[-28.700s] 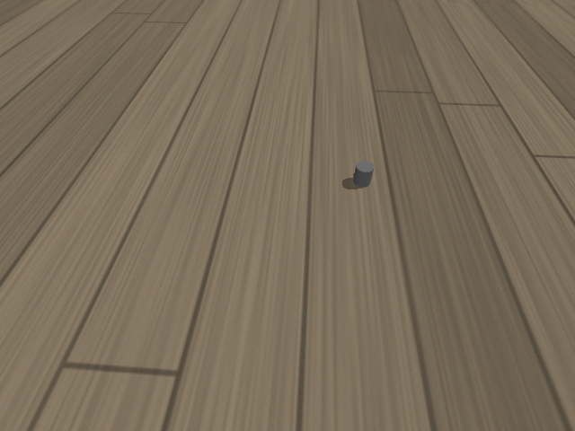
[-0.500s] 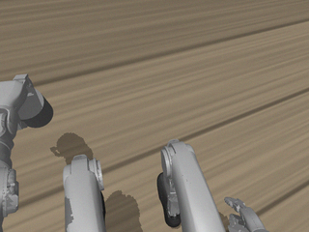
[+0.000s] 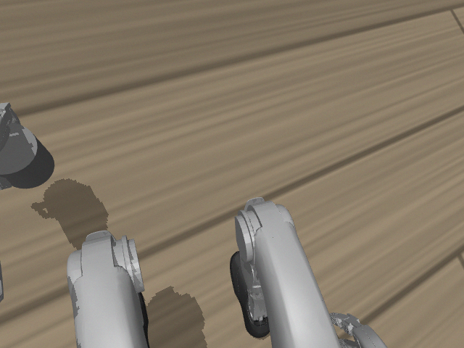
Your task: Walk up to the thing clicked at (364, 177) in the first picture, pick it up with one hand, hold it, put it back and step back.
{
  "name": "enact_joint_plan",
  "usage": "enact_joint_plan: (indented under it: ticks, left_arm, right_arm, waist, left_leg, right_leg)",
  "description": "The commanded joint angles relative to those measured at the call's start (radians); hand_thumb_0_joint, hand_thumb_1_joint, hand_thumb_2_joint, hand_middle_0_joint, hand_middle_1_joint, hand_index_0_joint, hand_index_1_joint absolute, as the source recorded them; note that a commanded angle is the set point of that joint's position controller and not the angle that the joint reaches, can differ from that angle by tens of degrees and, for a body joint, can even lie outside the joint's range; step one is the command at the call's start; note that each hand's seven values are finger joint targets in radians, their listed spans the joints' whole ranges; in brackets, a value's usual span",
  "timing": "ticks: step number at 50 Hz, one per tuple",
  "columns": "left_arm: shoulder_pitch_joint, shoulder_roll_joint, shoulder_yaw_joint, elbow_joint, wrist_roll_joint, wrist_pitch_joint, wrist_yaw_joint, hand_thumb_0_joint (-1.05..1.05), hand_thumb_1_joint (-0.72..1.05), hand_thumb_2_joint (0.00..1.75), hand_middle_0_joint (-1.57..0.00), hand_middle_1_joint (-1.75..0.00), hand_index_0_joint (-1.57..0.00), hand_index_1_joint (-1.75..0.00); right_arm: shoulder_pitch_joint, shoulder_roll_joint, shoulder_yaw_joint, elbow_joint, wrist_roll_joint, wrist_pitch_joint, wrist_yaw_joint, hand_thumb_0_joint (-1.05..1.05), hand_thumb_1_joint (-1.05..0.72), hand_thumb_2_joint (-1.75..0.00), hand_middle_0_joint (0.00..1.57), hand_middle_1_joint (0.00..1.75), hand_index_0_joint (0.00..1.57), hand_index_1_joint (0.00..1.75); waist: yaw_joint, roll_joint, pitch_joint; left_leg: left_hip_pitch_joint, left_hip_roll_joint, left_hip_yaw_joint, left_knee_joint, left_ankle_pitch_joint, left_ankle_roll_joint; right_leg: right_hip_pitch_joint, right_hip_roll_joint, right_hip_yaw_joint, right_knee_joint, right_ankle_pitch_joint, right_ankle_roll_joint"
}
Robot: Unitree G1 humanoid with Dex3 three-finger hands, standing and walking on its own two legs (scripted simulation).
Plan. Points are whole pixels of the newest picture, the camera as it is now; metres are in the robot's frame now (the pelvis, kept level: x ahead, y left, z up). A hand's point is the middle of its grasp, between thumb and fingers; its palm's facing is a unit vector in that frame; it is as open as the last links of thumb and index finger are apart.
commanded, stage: crouch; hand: left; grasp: from above
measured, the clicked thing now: (5, 157) +0.48 +0.31 -0.20
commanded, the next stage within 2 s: lower in 0.08 s
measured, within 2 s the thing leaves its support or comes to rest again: rests again in 0.98 s
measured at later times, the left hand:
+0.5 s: hand (4, 166) +0.47 +0.31 -0.20, palm faces -0.49 -0.08 -0.87, open 11.6 cm
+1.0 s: hand (18, 167) +0.48 +0.31 -0.25, palm faces -0.48 -0.10 -0.87, open 11.5 cm
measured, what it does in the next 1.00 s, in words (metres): stands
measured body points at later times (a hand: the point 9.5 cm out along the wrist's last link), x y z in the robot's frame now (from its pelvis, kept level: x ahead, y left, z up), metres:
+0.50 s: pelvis +0.00 +0.00 -0.02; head +0.26 +0.09 +0.34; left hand +0.49 +0.32 -0.15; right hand +0.06 -0.27 -0.11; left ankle +0.08 +0.13 -0.32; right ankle +0.11 -0.15 -0.32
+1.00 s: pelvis +0.01 +0.00 -0.04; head +0.28 +0.09 +0.31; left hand +0.50 +0.31 -0.20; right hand +0.05 -0.27 -0.12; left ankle +0.08 +0.13 -0.32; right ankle +0.11 -0.15 -0.32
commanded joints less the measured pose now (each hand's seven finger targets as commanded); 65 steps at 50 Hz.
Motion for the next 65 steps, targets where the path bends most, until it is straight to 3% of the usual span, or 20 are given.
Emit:
enact_joint_plan:
  ticks: [1,8,9,17,19,25,28,30,32,34,36,40,47,48,51,52,54,57,59,65]
  left_arm:
    - [-0.353,0.270,0.034,-0.154,-0.005,-0.003,0.049,0.00,0.43,1.07,-0.70,-1.20,-0.76,-1.14]
    - [-0.351,0.263,0.021,-0.138,-0.004,0.003,0.047,0.00,0.45,1.09,-0.74,-1.20,-0.79,-1.15]
    - [-0.341,0.284,0.031,-0.139,-0.003,0.004,0.049,0.00,0.46,1.07,-0.74,-1.18,-0.79,-1.13]
    - [-0.325,0.255,0.009,-0.049,-0.004,-0.009,0.048,0.00,0.47,1.04,-0.76,-1.17,-0.81,-1.12]
    - [-0.340,0.296,0.028,-0.063,0.003,-0.020,0.058,0.00,0.49,1.05,-0.78,-1.18,-0.84,-1.12]
    - [-0.362,0.330,0.054,-0.071,0.026,-0.055,0.102,0.00,0.54,1.08,-0.82,-1.18,-0.87,-1.13]
    - [-0.350,0.359,0.080,-0.050,0.039,-0.061,0.134,0.00,0.54,1.05,-0.81,-1.18,-0.86,-1.12]
    - [-0.349,0.353,0.070,-0.018,0.049,-0.057,0.144,0.00,0.54,1.07,-0.81,-1.19,-0.86,-1.13]
    - [-0.360,0.377,0.078,-0.023,0.055,-0.054,0.155,0.00,0.52,1.08,-0.80,-1.18,-0.85,-1.13]
    - [-0.341,0.376,0.078,-0.022,0.049,-0.046,0.164,0.00,0.52,1.07,-0.80,-1.18,-0.85,-1.13]
    - [-0.341,0.363,0.069,-0.009,0.051,-0.040,0.166,0.00,0.51,1.09,-0.79,-1.15,-0.83,-1.11]
    - [-0.307,0.355,0.066,0.054,0.032,-0.025,0.164,0.00,0.48,1.08,-0.78,-1.13,-0.82,-1.08]
    - [-0.305,0.391,0.075,0.018,0.028,-0.039,0.163,0.00,0.52,1.08,-0.81,-1.12,-0.85,-1.08]
    - [-0.295,0.393,0.080,0.041,0.030,-0.039,0.165,0.00,0.53,1.10,-0.82,-1.13,-0.86,-1.09]
    - [-0.286,0.409,0.093,0.037,0.028,-0.048,0.181,0.00,0.53,1.08,-0.85,-1.07,-0.88,-1.04]
    - [-0.297,0.402,0.082,0.040,0.035,-0.051,0.185,0.00,0.54,1.09,-0.85,-1.09,-0.88,-1.06]
    - [-0.292,0.420,0.096,0.025,0.047,-0.053,0.197,0.00,0.53,1.10,-0.85,-1.08,-0.88,-1.05]
    - [-0.301,0.406,0.084,0.042,0.051,-0.049,0.213,0.00,0.54,1.09,-0.84,-1.09,-0.87,-1.06]
    - [-0.293,0.358,0.052,0.096,0.049,-0.043,0.213,0.00,0.53,1.09,-0.85,-1.08,-0.87,-1.05]
    - [-0.305,0.392,0.058,0.117,0.040,-0.040,0.222,0.00,0.53,1.06,-0.83,-1.07,-0.87,-1.03]
  right_arm:
    - [0.205,-0.261,-0.075,-0.019,0.000,-0.004,-0.013,0.00,-0.91,-0.90,0.20,0.30,0.20,0.30]
    - [0.210,-0.266,-0.066,-0.019,-0.003,-0.002,-0.011,0.00,-0.91,-0.90,0.20,0.30,0.20,0.30]
    - [0.205,-0.266,-0.065,-0.019,0.000,0.001,-0.011,0.00,-0.91,-0.90,0.20,0.30,0.20,0.30]
    - [0.196,-0.275,-0.047,-0.027,-0.009,-0.001,-0.006,0.00,-0.91,-0.90,0.20,0.30,0.20,0.30]
    - [0.193,-0.278,-0.035,-0.030,-0.017,-0.003,-0.003,0.00,-0.91,-0.90,0.20,0.30,0.20,0.30]
    - [0.200,-0.286,-0.025,-0.025,-0.035,-0.008,0.003,0.00,-0.91,-0.90,0.20,0.30,0.20,0.30]
    - [0.195,-0.291,-0.020,-0.028,-0.046,-0.009,0.005,0.00,-0.91,-0.90,0.20,0.30,0.20,0.30]
    - [0.193,-0.292,-0.016,-0.027,-0.054,-0.014,0.010,0.00,-0.91,-0.90,0.20,0.30,0.20,0.30]
    - [0.186,-0.298,-0.015,-0.027,-0.053,-0.014,0.008,0.00,-0.91,-0.90,0.20,0.30,0.20,0.30]
    - [0.186,-0.296,-0.011,-0.027,-0.058,-0.018,0.008,0.00,-0.91,-0.90,0.20,0.30,0.20,0.30]
    - [0.193,-0.296,-0.006,-0.018,-0.064,-0.020,0.011,0.00,-0.90,-0.90,0.20,0.30,0.20,0.30]
    - [0.185,-0.305,-0.003,-0.018,-0.067,-0.031,0.013,0.00,-0.90,-0.90,0.20,0.30,0.20,0.30]
    - [0.186,-0.308,0.018,-0.018,-0.076,-0.037,0.019,0.00,-0.90,-0.90,0.20,0.30,0.20,0.30]
    - [0.188,-0.311,0.021,-0.016,-0.080,-0.039,0.022,0.00,-0.90,-0.90,0.20,0.30,0.20,0.30]
    - [0.169,-0.313,0.028,-0.019,-0.081,-0.038,0.020,0.00,-0.90,-0.90,0.20,0.30,0.20,0.30]
    - [0.168,-0.318,0.030,-0.022,-0.085,-0.040,0.023,0.00,-0.91,-0.90,0.20,0.30,0.20,0.30]
    - [0.162,-0.323,0.032,-0.021,-0.088,-0.040,0.022,0.00,-0.90,-0.90,0.20,0.30,0.20,0.30]
    - [0.155,-0.326,0.034,-0.020,-0.093,-0.042,0.027,0.00,-0.90,-0.90,0.20,0.30,0.20,0.30]
    - [0.157,-0.320,0.039,-0.015,-0.096,-0.047,0.032,0.00,-0.90,-0.90,0.20,0.30,0.20,0.30]
    - [0.149,-0.339,0.046,-0.023,-0.107,-0.065,0.035,0.00,-0.90,-0.90,0.20,0.30,0.20,0.30]
  waist:
    - [-0.001,0.329,-0.687]
    - [-0.014,0.319,-0.679]
    - [0.001,0.320,-0.687]
    - [-0.034,0.300,-0.597]
    - [-0.028,0.344,-0.600]
    - [-0.040,0.363,-0.652]
    - [-0.040,0.377,-0.642]
    - [-0.056,0.372,-0.614]
    - [-0.047,0.382,-0.616]
    - [-0.037,0.392,-0.642]
    - [-0.056,0.363,-0.634]
    - [-0.059,0.350,-0.569]
    - [-0.067,0.348,-0.624]
    - [-0.078,0.348,-0.601]
    - [-0.058,0.365,-0.586]
    - [-0.079,0.376,-0.558]
    - [-0.067,0.404,-0.587]
    - [-0.074,0.414,-0.574]
    - [-0.102,0.366,-0.527]
    - [-0.107,0.335,-0.508]
  left_leg:
    - [0.550,-0.004,0.113,-0.257,0.135,0.040]
    - [0.537,-0.003,0.108,-0.233,0.160,0.041]
    - [0.536,-0.004,0.111,-0.229,0.172,0.043]
    - [0.498,-0.004,0.093,-0.208,0.154,0.042]
    - [0.504,-0.005,0.097,-0.199,0.171,0.038]
    - [0.534,-0.002,0.093,-0.159,0.208,0.035]
    - [0.509,-0.004,0.097,-0.151,0.193,0.037]
    - [0.494,-0.003,0.094,-0.148,0.164,0.039]
    - [0.488,-0.005,0.094,-0.149,0.149,0.039]
    - [0.495,-0.003,0.096,-0.135,0.172,0.041]
    - [0.473,-0.002,0.096,-0.122,0.175,0.045]
    - [0.456,-0.001,0.084,-0.125,0.154,0.041]
    - [0.471,0.004,0.079,-0.085,0.233,0.043]
    - [0.456,0.003,0.079,-0.083,0.228,0.043]
    - [0.453,0.005,0.080,-0.088,0.211,0.040]
    - [0.449,0.004,0.079,-0.086,0.199,0.038]
    - [0.485,0.004,0.073,-0.091,0.216,0.033]
    - [0.480,0.007,0.069,-0.087,0.214,0.033]
    - [0.453,0.008,0.066,-0.077,0.194,0.038]
    - [0.418,0.009,0.058,-0.077,0.152,0.042]
  right_leg:
    - [0.290,0.018,-0.143,-0.203,0.170,-0.097]
    - [0.289,0.022,-0.150,-0.187,0.197,-0.095]
    - [0.296,0.024,-0.148,-0.187,0.207,-0.096]
    - [0.242,0.021,-0.157,-0.164,0.191,-0.095]
    - [0.248,0.019,-0.157,-0.148,0.204,-0.094]
    - [0.249,0.028,-0.169,-0.118,0.235,-0.090]
    - [0.250,0.028,-0.174,-0.114,0.225,-0.087]
    - [0.227,0.032,-0.178,-0.110,0.203,-0.088]
    - [0.216,0.033,-0.180,-0.108,0.190,-0.090]
    - [0.231,0.034,-0.178,-0.098,0.214,-0.089]
    - [0.249,0.039,-0.178,-0.102,0.225,-0.084]
    - [0.206,0.038,-0.191,-0.091,0.200,-0.088]
    - [0.289,0.044,-0.189,-0.079,0.280,-0.077]
    - [0.290,0.044,-0.191,-0.077,0.278,-0.077]
    - [0.275,0.048,-0.195,-0.077,0.261,-0.081]
    - [0.258,0.047,-0.201,-0.077,0.249,-0.084]
    - [0.254,0.048,-0.206,-0.065,0.259,-0.085]
    - [0.241,0.049,-0.209,-0.059,0.263,-0.084]
    - [0.232,0.052,-0.210,-0.065,0.256,-0.080]
    - [0.242,0.054,-0.218,-0.078,0.220,-0.075]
